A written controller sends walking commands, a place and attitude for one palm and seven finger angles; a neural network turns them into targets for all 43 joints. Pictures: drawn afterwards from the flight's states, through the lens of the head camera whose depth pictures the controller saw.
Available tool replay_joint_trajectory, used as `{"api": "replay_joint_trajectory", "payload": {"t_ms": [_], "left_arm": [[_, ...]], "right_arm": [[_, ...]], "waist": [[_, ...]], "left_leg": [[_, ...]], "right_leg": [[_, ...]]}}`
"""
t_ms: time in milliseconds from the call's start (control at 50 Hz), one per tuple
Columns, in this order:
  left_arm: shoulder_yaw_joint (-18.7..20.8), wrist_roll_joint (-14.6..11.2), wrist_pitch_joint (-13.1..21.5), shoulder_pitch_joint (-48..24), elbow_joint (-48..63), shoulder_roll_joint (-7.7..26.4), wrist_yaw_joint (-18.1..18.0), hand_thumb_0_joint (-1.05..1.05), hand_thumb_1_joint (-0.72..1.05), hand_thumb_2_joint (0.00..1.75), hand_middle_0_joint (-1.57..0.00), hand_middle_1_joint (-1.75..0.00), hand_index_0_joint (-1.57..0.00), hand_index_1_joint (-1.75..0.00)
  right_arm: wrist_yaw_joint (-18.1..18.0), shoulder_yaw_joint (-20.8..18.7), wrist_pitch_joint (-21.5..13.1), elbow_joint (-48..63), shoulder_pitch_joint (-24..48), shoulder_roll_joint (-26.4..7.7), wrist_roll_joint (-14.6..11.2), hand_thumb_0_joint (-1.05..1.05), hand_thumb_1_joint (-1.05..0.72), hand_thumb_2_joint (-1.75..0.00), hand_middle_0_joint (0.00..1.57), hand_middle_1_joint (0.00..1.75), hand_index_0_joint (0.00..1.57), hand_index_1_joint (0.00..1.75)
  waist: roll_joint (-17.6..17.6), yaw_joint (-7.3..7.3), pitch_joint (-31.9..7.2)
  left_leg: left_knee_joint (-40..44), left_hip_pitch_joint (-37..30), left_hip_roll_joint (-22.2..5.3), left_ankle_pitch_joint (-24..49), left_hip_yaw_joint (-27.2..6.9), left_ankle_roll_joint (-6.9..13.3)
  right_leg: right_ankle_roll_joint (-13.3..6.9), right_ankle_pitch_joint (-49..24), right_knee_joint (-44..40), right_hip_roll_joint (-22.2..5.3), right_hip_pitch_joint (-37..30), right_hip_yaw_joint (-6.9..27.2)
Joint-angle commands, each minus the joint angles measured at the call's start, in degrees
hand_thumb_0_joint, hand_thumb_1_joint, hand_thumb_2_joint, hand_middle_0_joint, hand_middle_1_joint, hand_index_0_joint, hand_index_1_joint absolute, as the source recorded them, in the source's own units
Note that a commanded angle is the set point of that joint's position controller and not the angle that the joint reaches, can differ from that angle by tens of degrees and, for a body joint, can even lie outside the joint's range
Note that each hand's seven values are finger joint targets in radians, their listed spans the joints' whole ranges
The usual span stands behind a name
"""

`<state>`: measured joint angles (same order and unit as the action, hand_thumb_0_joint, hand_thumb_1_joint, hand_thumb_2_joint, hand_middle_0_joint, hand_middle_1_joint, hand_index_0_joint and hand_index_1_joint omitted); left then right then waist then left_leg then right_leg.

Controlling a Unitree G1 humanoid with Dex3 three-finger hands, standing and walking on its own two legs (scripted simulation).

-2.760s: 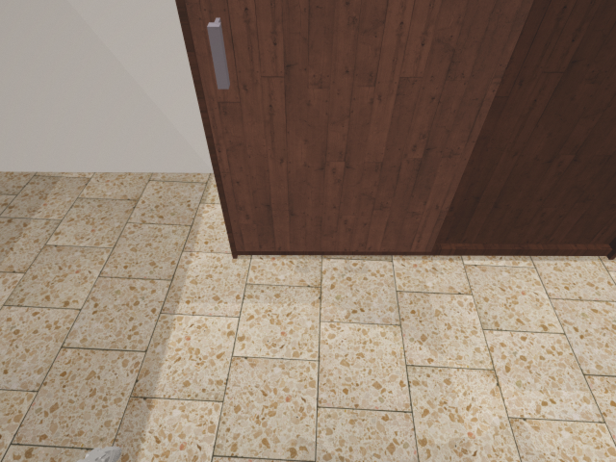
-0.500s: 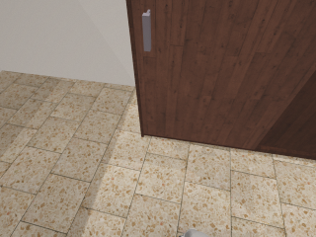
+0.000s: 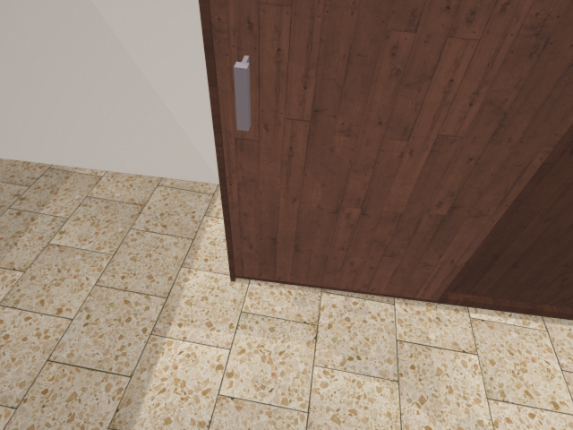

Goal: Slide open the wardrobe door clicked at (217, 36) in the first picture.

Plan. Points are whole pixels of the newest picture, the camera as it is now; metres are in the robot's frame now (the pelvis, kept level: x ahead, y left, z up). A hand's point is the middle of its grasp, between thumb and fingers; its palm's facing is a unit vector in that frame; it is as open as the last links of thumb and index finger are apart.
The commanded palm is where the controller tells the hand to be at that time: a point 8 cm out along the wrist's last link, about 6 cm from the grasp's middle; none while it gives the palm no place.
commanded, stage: take the last steps up to it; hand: left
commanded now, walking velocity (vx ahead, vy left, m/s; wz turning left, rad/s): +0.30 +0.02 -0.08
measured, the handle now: (244, 93) +0.76 +0.15 +0.09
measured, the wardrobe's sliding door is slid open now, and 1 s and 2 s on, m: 0.00 0.00 0.00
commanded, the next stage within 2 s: come to a stop and stand still in 0.62 s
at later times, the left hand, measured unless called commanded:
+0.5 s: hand out of the picture +0.07 +0.16 -0.18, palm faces +0.06 -0.99 -0.13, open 7.4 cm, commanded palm none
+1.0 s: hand (203, 319) +0.35 +0.18 -0.17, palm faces -0.04 -0.97 -0.23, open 7.4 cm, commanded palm none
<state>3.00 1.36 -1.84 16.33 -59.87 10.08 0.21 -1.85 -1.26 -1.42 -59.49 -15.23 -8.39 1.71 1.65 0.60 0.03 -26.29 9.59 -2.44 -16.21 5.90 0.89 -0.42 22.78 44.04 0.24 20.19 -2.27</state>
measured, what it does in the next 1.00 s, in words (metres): walks ahead: right foot, then left foot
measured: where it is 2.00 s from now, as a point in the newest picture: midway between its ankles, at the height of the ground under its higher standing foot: outside the picture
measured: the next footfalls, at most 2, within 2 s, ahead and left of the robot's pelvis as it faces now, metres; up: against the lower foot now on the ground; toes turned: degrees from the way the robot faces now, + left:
right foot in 0.18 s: +0.08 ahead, -0.14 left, +0.00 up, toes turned -8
left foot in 0.54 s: +0.27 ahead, +0.13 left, +0.00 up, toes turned +8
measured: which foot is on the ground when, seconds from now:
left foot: down 0.00-0.18, up 0.20-0.52, down 0.54-0.94, up 0.96-1.00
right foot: up 0.00-0.16, down 0.18-0.54, up 0.56-0.86, down 0.88-1.00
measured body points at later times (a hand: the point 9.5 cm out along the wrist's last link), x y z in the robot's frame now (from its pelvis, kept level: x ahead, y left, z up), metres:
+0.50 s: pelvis +0.13 +0.00 -0.01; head +0.15 +0.02 +0.44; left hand +0.07 +0.21 -0.17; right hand +0.18 -0.24 -0.15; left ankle +0.22 +0.12 -0.72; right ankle +0.04 -0.13 -0.74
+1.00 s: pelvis +0.25 +0.01 -0.01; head +0.27 -0.01 +0.44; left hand +0.35 +0.23 -0.15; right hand +0.23 -0.20 -0.18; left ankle +0.23 +0.12 -0.73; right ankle +0.29 -0.10 -0.74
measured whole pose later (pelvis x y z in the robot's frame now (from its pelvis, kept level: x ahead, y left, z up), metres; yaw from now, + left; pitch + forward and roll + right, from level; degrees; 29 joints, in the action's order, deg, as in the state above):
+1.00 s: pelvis +0.25 +0.01 -0.01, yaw -2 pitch +0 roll +1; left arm 1.3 1.1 0.4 9.1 -58.7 8.6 -1.8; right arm -1.2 -2.1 1.1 -63.6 -16.0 -7.2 0.6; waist -1.4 -2.2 2.5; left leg -35.2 12.7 -2.9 -23.0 7.5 -1.2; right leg -1.7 13.9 32.0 -2.9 17.7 -6.5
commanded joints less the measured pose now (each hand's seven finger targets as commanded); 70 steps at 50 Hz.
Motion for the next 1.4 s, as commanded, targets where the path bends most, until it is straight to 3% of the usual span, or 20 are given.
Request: {"api": "replay_joint_trajectory", "payload": {"t_ms": [0, 100, 120, 160, 180, 300, 420, 480, 520, 560, 600, 660, 740, 820, 900, 1000, 1140, 1200, 1260, 1380], "left_arm": [[0.3, 0.2, 2.5, -2.5, 4.1, 1.2, 0.5, 0.00, 0.90, 0.90, -0.20, -0.30, -0.20, -0.30], [0.3, 0.1, 3.7, 1.8, 1.9, 0.6, 0.8, 0.00, 0.90, 0.90, -0.20, -0.30, -0.20, -0.30], [1.0, 0.2, 4.1, 5.8, 0.4, 2.8, 0.5, 0.00, 0.90, 0.90, -0.20, -0.30, -0.20, -0.30], [2.9, 0.0, 4.7, 17.1, -2.8, 12.2, -0.6, 0.00, 0.90, 0.90, -0.20, -0.30, -0.20, -0.30], [2.8, -0.3, 4.8, 17.3, -3.3, 11.3, -1.0, 0.00, 0.90, 0.90, -0.20, -0.30, -0.20, -0.30], [1.0, 0.4, 5.7, 6.9, -1.2, 5.7, -1.4, 0.00, 0.90, 0.90, -0.20, -0.30, -0.20, -0.30], [1.4, 0.5, 5.9, 7.4, -2.9, 7.5, -1.3, 0.00, 0.90, 0.90, -0.20, -0.30, -0.20, -0.30], [1.5, 0.1, 5.1, 6.9, -3.0, 6.2, -1.3, 0.00, 0.90, 0.90, -0.20, -0.30, -0.20, -0.30], [0.6, -0.7, 4.6, 9.0, -1.1, 0.9, -0.7, 0.00, 0.90, 0.90, -0.20, -0.30, -0.20, -0.30], [0.4, -0.1, 4.6, 4.0, 0.6, 1.0, -0.9, 0.00, 0.90, 0.90, -0.20, -0.30, -0.20, -0.30], [0.7, 0.2, 4.5, 1.7, 0.3, 1.1, -0.2, 0.00, 0.90, 0.90, -0.20, -0.30, -0.20, -0.30], [0.3, 0.2, 3.0, 5.4, -0.8, -0.9, -0.1, 0.00, 0.90, 0.90, -0.20, -0.30, -0.20, -0.30], [-0.5, 0.1, 2.5, 2.7, 0.7, -2.1, -0.7, 0.00, 0.90, 0.90, -0.20, -0.30, -0.20, -0.30], [-0.3, 0.1, 2.8, 5.5, -0.4, 2.1, -1.7, 0.00, 0.90, 0.90, -0.20, -0.30, -0.20, -0.30], [0.6, -0.2, 2.8, 0.2, 1.3, 8.9, -2.4, 0.00, 0.90, 0.90, -0.20, -0.30, -0.20, -0.30], [2.1, 0.3, 1.7, -1.1, 2.6, 9.3, -3.4, 0.00, 0.90, 0.90, -0.20, -0.30, -0.20, -0.30], [2.8, 0.0, 0.3, -7.5, 5.6, 8.5, -3.1, 0.00, 0.90, 0.90, -0.20, -0.30, -0.20, -0.30], [1.4, -0.5, -0.7, -7.6, 7.5, 2.9, -2.3, 0.00, 0.90, 0.90, -0.20, -0.30, -0.20, -0.30], [1.6, 0.0, -0.5, -4.0, 3.8, 3.7, -1.6, 0.00, 0.90, 0.90, -0.20, -0.30, -0.20, -0.30], [0.6, -0.2, -0.4, -3.8, 1.9, 3.2, -0.9, 0.00, 0.90, 0.90, -0.20, -0.30, -0.20, -0.30]], "right_arm": [[-0.1, -2.4, -1.1, 0.0, -6.5, -9.1, 0.1, 0.00, -0.90, -0.90, 0.20, 0.30, 0.20, 0.30], [0.2, -2.6, -0.9, -2.0, -7.1, -9.3, -0.2, 0.00, -0.90, -0.90, 0.20, 0.30, 0.20, 0.30], [0.5, -2.4, -1.1, -2.0, -6.6, -7.9, -0.6, 0.00, -0.90, -0.90, 0.20, 0.30, 0.20, 0.30], [1.4, -1.4, -1.6, 2.7, 0.5, -4.5, -0.9, 0.00, -0.90, -0.90, 0.20, 0.30, 0.20, 0.30], [1.5, -2.0, -1.3, 3.4, 3.9, -6.1, -0.5, 0.00, -0.90, -0.90, 0.20, 0.30, 0.20, 0.30], [2.9, -2.4, 0.0, 1.1, 0.4, -2.3, -0.5, 0.00, -0.90, -0.90, 0.20, 0.30, 0.20, 0.30], [3.7, -2.2, -0.9, 2.9, 2.4, -2.0, -0.9, 0.00, -0.90, -0.90, 0.20, 0.30, 0.20, 0.30], [2.8, -2.7, -1.8, 0.5, -5.7, -4.6, -0.4, 0.00, -0.90, -0.90, 0.20, 0.30, 0.20, 0.30], [1.3, -5.0, -2.1, -2.1, -17.5, -15.2, 0.2, 0.00, -0.90, -0.90, 0.20, 0.30, 0.20, 0.30], [0.5, -4.0, -1.6, -1.4, -13.0, -12.8, -0.2, 0.00, -0.90, -0.90, 0.20, 0.30, 0.20, 0.30], [0.4, -2.5, -2.3, 0.1, -6.8, -7.8, -0.3, 0.00, -0.90, -0.90, 0.20, 0.30, 0.20, 0.30], [0.2, -2.1, -2.9, 0.3, -3.4, -5.8, -0.4, 0.00, -0.90, -0.90, 0.20, 0.30, 0.20, 0.30], [0.0, -1.7, -2.2, 0.0, -2.4, -6.4, -0.1, 0.00, -0.90, -0.90, 0.20, 0.30, 0.20, 0.30], [-0.1, -1.6, -1.1, -1.1, -1.0, -5.4, -0.9, 0.00, -0.90, -0.90, 0.20, 0.30, 0.20, 0.30], [0.3, -1.6, 1.6, -2.3, -5.1, -2.3, -1.4, 0.00, -0.90, -0.90, 0.20, 0.30, 0.20, 0.30], [-0.4, -2.7, 3.1, -0.3, -2.7, -3.0, -1.5, 0.00, -0.90, -0.90, 0.20, 0.30, 0.20, 0.30], [0.1, -2.9, 2.9, 0.2, -7.5, -2.7, -1.2, 0.00, -0.90, -0.90, 0.20, 0.30, 0.20, 0.30], [0.0, -3.6, 1.7, 3.6, -2.7, -10.4, 0.0, 0.00, -0.90, -0.90, 0.20, 0.30, 0.20, 0.30], [-1.1, -2.2, 0.6, 3.5, 2.4, -8.0, 0.0, 0.00, -0.90, -0.90, 0.20, 0.30, 0.20, 0.30], [-1.5, -2.8, 0.7, 0.3, -2.7, -9.3, -0.3, 0.00, -0.90, -0.90, 0.20, 0.30, 0.20, 0.30]], "waist": [[-10.2, -2.37, 4.6], [-8.3, 0.01, 2.7], [-4.2, 2.01, 0.9], [13.4, 7.17, 1.5], [10.5, 7.42, 3.4], [5.8, 0.14, 7.7], [5.2, 0.02, 7.3], [0.8, -3.83, 4.3], [-22.4, -6.63, -4.3], [-16.6, -6.10, -1.7], [-8.4, -3.40, 3.4], [-8.3, -0.18, 1.4], [-5.2, 0.05, 1.8], [-2.6, 2.14, 0.5], [10.6, -0.99, -0.8], [7.2, 1.27, -3.4], [6.9, -2.53, -5.2], [-17.7, -2.55, 0.4], [-9.2, 0.33, 1.7], [-8.6, -2.84, 0.8]], "left_leg": [[13.1, -5.9, -14.5, 6.9, -11.5, 8.4], [4.6, -1.0, -11.5, 7.0, -6.4, 5.0], [-2.2, 5.5, -8.7, 4.9, -3.8, 3.0], [-26.9, 28.9, -0.7, -18.2, 2.7, -1.1], [-33.1, 31.0, -2.8, -16.2, -2.6, -0.8], [-27.8, 22.6, -5.5, -1.4, -1.4, -2.4], [-13.3, 14.2, -3.1, 2.5, 1.3, -1.6], [-3.6, -1.3, -0.7, 5.5, 3.1, -1.1], [7.7, -16.0, -20.3, 5.9, -23.7, 6.4], [13.2, -9.1, -22.7, -4.0, -26.1, 10.1], [14.1, -0.1, -18.8, 1.2, -18.2, 8.8], [14.1, 4.1, -15.1, 10.2, -7.9, 7.6], [11.8, 4.5, -14.6, 19.9, -5.8, 8.7], [2.3, 5.9, -9.5, 18.7, -2.1, 2.8], [-4.9, 5.2, -1.7, -2.0, 0.8, -2.3], [-24.5, 14.1, 0.4, -16.0, -3.6, -3.0], [-2.1, 0.5, 0.4, 3.2, -1.4, -3.2], [14.5, 7.2, -19.2, 9.6, -24.0, 7.3], [13.4, 5.2, -14.5, 8.4, -18.1, 7.1], [11.4, -7.0, -14.9, 20.2, -14.1, 7.9]], "right_leg": [[0.5, 2.6, 2.0, -3.1, 9.3, -1.8], [0.0, -6.5, -17.0, -1.1, -7.1, -6.1], [-1.3, -9.4, -21.1, -3.1, -17.1, -2.7], [-11.3, -3.8, -32.2, -24.7, -28.6, 26.9], [-13.1, 0.0, -33.5, -24.9, -24.4, 28.5], [-8.6, -8.2, -34.5, -17.5, -8.2, 8.0], [-6.7, -11.9, -31.0, -16.1, -8.2, 3.8], [-4.2, -15.9, -18.3, -11.9, -4.8, -0.4], [0.3, 9.4, 12.3, -0.7, 9.2, -7.3], [-1.1, 9.2, 27.3, -3.9, 15.5, -0.6], [-0.6, 1.6, 26.0, -7.1, 14.0, 1.1], [0.6, -1.2, 16.2, -7.3, 6.8, -0.8], [1.4, -3.4, -0.3, -6.0, 0.7, -1.5], [1.5, -20.6, -19.9, -5.6, -11.6, -0.6], [-6.7, -41.7, -21.0, -17.9, -9.1, 10.3], [-12.6, -62.5, -19.1, -21.4, -17.1, 10.4], [-5.8, -35.0, -15.7, -15.5, -6.9, 4.4], [1.9, 7.0, 2.9, -1.9, 3.8, -0.3], [1.7, 1.2, 11.8, -2.4, 5.0, 5.7], [3.0, 1.6, 2.5, -3.2, 5.3, 2.5]]}}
